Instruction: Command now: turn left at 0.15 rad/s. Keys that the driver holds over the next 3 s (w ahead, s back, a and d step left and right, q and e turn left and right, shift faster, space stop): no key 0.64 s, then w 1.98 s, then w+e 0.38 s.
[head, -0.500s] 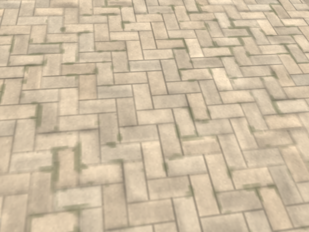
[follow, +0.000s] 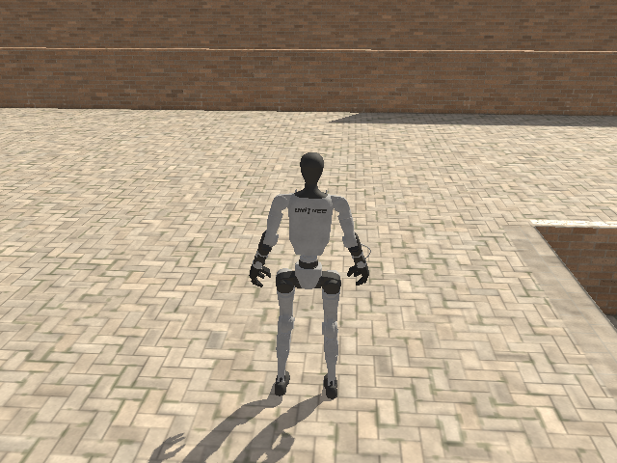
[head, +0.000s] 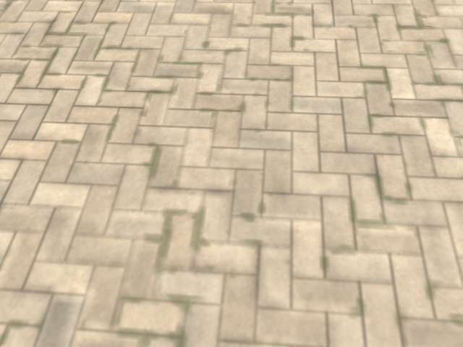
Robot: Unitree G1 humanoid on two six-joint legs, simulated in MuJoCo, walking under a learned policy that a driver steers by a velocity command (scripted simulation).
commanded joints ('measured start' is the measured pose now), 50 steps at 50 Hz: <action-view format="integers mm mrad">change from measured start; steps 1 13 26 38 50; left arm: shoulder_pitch -28 1 18 -38 218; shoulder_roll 192 135 144 100 118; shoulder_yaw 36 6 8 -4 0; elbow -44 48 162 156 215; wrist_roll -10 6 0 -25 -12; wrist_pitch -2 -12 -5 -41 -117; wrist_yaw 0 4 18 8 -41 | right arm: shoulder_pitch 8 16 32 145 -17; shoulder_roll -64 -61 -53 -145 -73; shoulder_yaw -12 8 15 -13 -8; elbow -53 -4 69 151 68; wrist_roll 3 -27 -21 4 16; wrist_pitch -16 -57 -64 -69 -150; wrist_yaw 2 16 14 1 25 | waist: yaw -7 0 0 -51 36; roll -211 43 -17 172 -127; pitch -122 -48 -57 92 63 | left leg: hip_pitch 113 141 152 84 -487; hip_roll -7 84 57 267 108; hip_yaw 78 -60 -30 -385 15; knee -273 -392 -384 -623 288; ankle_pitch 138 344 388 -412 175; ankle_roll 14 135 135 309 146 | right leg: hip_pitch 98 41 70 -208 329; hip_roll -197 -42 -46 -1 -269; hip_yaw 163 7 9 -52 329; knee -60 -4 -16 302 -296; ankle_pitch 444 116 150 -233 -59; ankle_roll -197 43 53 -11 -169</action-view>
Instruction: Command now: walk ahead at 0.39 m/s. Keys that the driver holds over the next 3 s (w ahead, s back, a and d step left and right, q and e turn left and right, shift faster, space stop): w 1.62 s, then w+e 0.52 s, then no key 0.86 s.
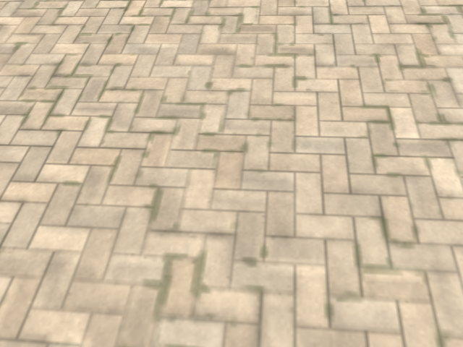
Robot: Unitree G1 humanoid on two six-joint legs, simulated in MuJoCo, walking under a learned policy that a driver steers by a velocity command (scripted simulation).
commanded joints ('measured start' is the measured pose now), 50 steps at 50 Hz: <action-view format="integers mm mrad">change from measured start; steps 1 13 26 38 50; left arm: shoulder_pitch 48 161 44 -368 -126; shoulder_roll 104 159 79 77 115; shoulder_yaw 5 15 23 9 32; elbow -35 -34 -151 -314 -261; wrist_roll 5 -6 -11 -8 19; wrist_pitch -5 27 18 9 2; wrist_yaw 0 41 33 3 -6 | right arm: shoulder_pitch -128 -426 -122 105 4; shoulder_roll -91 -27 -47 -139 -105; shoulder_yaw -27 5 -16 -34 -21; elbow -97 -217 -53 55 -2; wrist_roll -15 -4 -39 -13 -14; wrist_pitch -38 -37 -55 -29 -45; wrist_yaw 16 59 56 8 9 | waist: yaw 24 47 5 -101 -13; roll -140 -128 27 4 -114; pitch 105 159 2 89 -33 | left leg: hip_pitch -406 -229 175 325 -266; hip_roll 103 37 211 215 137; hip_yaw -19 70 -198 -43 -43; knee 15 -500 -898 -892 139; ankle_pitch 147 399 264 334 69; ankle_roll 5 -2 207 161 14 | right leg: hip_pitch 230 199 -391 -479 51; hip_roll -257 -258 -174 -117 -269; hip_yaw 321 101 110 46 327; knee -287 -317 737 116 -230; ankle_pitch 142 488 27 398 177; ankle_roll -112 -113 10 50 -161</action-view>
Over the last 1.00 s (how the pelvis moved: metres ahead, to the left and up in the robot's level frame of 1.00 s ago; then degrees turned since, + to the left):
0.07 -0.01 0.00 0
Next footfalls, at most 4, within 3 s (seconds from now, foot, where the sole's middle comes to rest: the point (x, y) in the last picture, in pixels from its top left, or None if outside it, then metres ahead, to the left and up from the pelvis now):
0.36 left None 0.37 0.13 -0.78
0.88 right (302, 305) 0.66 -0.12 -0.78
1.42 left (230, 222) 0.97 0.11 -0.78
1.98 right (294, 160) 1.27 -0.13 -0.78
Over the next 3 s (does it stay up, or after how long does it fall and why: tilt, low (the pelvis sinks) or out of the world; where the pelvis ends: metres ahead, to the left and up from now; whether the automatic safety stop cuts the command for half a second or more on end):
stays up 1.44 -0.10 -0.01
